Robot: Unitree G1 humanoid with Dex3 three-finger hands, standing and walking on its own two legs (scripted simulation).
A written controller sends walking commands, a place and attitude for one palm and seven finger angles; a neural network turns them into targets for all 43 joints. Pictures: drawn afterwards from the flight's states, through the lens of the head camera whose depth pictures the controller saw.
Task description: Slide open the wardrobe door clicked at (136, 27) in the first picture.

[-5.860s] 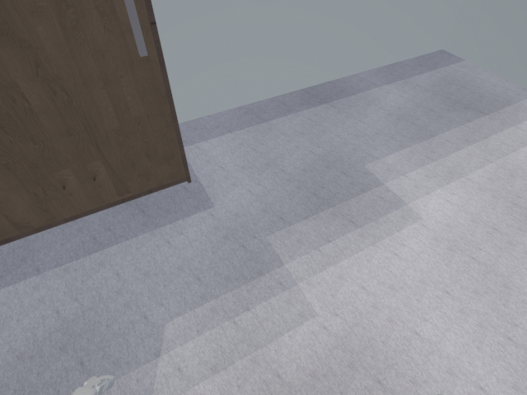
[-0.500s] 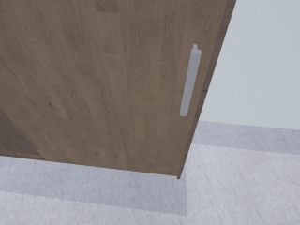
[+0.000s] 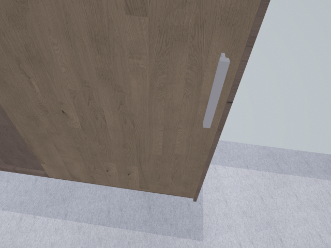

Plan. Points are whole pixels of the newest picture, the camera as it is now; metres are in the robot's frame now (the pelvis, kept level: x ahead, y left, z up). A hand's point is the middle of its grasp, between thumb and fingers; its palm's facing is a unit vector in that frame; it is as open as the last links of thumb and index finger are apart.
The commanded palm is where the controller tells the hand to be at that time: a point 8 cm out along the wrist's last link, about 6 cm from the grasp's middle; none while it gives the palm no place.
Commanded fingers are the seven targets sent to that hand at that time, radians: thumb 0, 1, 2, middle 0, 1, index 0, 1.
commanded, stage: come to a stop and stand still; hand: right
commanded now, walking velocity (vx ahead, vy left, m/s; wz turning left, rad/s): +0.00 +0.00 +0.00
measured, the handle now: (214, 93) +0.57 -0.12 +0.10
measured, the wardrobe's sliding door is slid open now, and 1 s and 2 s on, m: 0.00 0.00 0.00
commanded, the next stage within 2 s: look again from close up in 0.38 s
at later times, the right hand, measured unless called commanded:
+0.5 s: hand out of the picture -0.02 -0.15 -0.17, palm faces +0.06 +0.98 -0.17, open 7.3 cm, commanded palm none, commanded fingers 0.00 -0.90 -0.90 0.20 0.30 0.20 0.30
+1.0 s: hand out of the picture -0.03 -0.15 -0.17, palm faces +0.08 +0.98 -0.16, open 7.3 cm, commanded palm none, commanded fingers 0.00 -0.90 -0.90 0.20 0.30 0.20 0.30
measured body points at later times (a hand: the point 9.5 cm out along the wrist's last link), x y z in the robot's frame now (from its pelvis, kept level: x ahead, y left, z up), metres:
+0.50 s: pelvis -0.02 +0.01 +0.00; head -0.03 +0.01 +0.45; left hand -0.05 +0.23 -0.16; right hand -0.03 -0.20 -0.16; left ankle +0.05 +0.14 -0.73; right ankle +0.00 -0.12 -0.73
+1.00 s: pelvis -0.01 +0.00 +0.00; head -0.01 +0.00 +0.45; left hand -0.03 +0.21 -0.16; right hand -0.03 -0.20 -0.16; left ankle +0.05 +0.14 -0.73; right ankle +0.00 -0.12 -0.73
